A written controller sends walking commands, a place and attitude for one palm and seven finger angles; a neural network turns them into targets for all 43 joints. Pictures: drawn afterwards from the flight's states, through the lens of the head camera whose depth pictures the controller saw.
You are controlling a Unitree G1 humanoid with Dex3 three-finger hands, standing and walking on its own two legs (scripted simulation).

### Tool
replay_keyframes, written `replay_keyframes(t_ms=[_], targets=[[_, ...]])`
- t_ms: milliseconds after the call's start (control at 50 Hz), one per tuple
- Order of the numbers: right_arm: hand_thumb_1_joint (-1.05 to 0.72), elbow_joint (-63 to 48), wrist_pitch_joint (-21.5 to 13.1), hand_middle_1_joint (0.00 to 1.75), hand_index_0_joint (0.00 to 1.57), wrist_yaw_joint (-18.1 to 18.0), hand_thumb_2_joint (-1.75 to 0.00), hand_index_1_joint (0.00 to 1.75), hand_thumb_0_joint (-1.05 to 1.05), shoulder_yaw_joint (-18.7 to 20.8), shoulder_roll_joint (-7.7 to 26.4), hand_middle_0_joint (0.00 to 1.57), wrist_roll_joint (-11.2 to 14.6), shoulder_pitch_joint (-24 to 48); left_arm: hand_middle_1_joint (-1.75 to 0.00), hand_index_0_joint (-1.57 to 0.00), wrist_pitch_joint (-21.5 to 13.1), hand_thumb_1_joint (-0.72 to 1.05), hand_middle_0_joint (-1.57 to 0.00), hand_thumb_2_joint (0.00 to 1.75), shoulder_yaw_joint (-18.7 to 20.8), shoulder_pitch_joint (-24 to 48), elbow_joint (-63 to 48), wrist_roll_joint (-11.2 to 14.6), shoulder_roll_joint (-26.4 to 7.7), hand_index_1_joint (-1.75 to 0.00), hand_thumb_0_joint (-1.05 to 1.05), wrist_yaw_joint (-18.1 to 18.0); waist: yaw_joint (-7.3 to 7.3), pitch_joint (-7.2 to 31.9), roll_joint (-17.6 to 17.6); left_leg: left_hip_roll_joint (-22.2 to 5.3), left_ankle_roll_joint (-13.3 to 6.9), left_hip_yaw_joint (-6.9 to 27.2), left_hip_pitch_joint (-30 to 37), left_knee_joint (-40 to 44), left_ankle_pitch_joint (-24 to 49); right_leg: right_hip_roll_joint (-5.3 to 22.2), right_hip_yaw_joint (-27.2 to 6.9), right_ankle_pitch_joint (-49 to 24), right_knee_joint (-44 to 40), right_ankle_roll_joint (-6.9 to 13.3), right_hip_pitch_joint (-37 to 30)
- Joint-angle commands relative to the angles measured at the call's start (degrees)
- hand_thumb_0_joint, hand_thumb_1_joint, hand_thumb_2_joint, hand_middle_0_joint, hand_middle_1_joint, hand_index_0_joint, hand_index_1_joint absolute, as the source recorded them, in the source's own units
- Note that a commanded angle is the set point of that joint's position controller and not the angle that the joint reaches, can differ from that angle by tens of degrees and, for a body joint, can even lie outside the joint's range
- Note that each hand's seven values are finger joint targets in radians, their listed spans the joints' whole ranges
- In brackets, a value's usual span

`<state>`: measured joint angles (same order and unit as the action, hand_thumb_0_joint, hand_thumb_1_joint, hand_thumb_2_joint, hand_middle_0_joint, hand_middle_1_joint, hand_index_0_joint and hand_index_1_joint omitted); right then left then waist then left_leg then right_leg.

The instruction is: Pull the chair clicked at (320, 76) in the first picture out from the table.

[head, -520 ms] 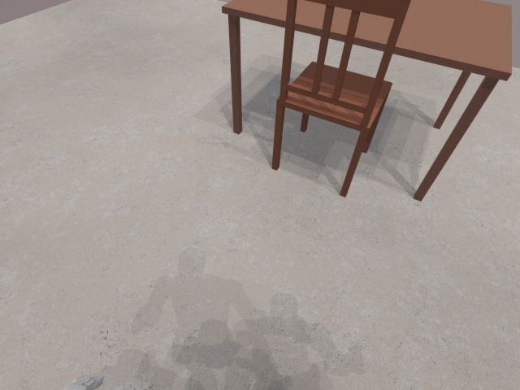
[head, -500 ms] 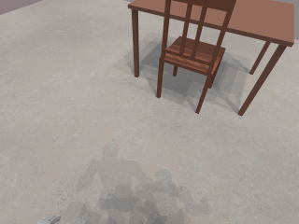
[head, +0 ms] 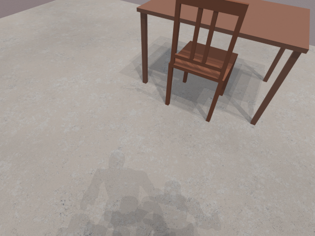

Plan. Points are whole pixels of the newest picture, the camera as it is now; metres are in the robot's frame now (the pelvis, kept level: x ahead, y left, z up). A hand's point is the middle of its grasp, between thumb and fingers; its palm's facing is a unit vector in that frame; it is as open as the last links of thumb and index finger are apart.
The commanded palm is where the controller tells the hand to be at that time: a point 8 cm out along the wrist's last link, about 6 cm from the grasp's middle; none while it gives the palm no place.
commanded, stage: stand and wait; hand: left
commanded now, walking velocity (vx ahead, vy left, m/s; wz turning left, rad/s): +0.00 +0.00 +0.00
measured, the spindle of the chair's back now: (195, 35) +1.29 -0.17 -0.08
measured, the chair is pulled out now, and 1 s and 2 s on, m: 0.00 0.00 0.00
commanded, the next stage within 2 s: look at it before walking up in 0.46 s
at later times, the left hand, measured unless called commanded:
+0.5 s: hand out of the picture +0.06 +0.24 -0.15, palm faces -0.03 -0.94 -0.33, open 7.4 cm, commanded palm none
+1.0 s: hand out of the picture +0.05 +0.25 -0.16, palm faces -0.03 -0.95 -0.32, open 7.4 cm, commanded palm none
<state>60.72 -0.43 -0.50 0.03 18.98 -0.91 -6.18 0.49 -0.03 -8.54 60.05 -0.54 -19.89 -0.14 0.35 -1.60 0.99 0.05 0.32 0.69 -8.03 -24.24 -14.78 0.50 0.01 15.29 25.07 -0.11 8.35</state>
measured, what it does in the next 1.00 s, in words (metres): stands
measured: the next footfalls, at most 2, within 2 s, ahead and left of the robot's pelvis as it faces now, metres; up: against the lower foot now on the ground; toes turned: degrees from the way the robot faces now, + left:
right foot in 1.80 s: +0.34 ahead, -0.12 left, +0.00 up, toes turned -9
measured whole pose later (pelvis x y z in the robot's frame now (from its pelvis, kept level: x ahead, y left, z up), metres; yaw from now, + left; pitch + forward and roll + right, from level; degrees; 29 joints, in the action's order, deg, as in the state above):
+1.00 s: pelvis -0.02 +0.00 +0.00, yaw +0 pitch -1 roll +0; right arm 63.8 -0.6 0.0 -0.3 18.6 -0.6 -7.0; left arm 0.0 -0.4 -8.7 62.5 -0.7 -19.6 0.1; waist 0.2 -2.1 0.9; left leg -0.2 0.5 0.6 -8.2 -21.2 -11.7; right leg 0.3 -0.1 11.9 21.7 -0.1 8.4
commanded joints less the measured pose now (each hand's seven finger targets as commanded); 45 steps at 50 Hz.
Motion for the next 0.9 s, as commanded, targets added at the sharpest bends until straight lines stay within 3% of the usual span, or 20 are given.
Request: replay_keyframes(t_ms=[0,340,460,660,880], targets=[[-0.9,-3.5,-1.6,0.3,0.2,-0.6,-0.9,0.3,0.0,2.3,11.8,0.2,0.3,3.3,-0.3,-0.2,-1.8,0.9,-0.2,0.9,2.3,2.9,-3.5,0.1,-11.4,-0.3,0.0,-0.7,-0.07,5.2,-1.1,-6.5,-2.2,4.1,1.3,3.1,15.2,6.7,-5.1,-16.0,-3.5,2.1,-1.7],[-0.9,-1.1,-1.5,0.3,0.2,-0.2,-0.9,0.3,0.0,1.9,11.8,0.2,0.4,2.1,-0.3,-0.2,-1.8,0.9,-0.2,0.9,2.0,3.0,-1.8,0.0,-11.3,-0.3,0.0,-0.5,-0.15,2.6,-0.4,-6.4,-1.9,4.9,-0.2,5.7,8.5,6.5,-6.3,-7.1,-6.9,1.9,0.4],[-0.9,-0.9,-1.5,0.3,0.2,-0.2,-0.9,0.3,0.0,2.0,11.8,0.2,0.5,1.8,-0.3,-0.2,-2.1,0.9,-0.2,0.9,2.0,2.6,-1.8,0.0,-11.3,-0.3,0.0,-0.5,-0.21,3.6,-0.7,-6.5,-1.7,4.8,0.7,5.2,10.5,6.5,-6.3,-9.7,-6.6,2.0,0.2],[-0.9,-0.7,-1.4,0.3,0.2,-0.1,-0.9,0.3,0.0,1.9,11.6,0.2,0.5,1.6,-0.3,-0.2,-1.8,0.9,-0.2,0.9,1.9,2.4,-1.6,-0.1,-11.0,-0.3,0.0,-0.4,-0.07,1.9,-1.4,-6.5,-1.7,5.2,-0.6,6.2,7.9,6.3,-6.3,-5.8,-7.5,1.8,1.2],[-0.9,-0.5,-1.5,0.3,0.2,-0.2,-0.9,0.3,0.0,1.9,11.7,0.2,0.6,1.5,-0.3,-0.2,-1.9,0.9,-0.2,0.9,1.8,1.9,-1.2,-0.1,-10.9,-0.3,0.0,-0.5,-0.1,3.5,-1.3,-6.8,-1.8,5.2,0.7,5.9,11.1,6.6,-5.8,-9.8,-6.8,1.7,-0.2]])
